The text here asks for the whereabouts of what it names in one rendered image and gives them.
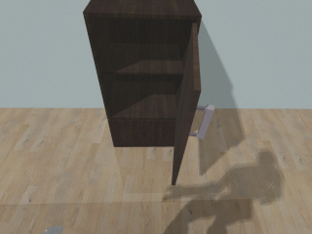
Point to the cupboard door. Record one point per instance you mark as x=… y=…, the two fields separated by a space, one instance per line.
x=188 y=100

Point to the handle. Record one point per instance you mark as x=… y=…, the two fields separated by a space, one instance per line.
x=209 y=111

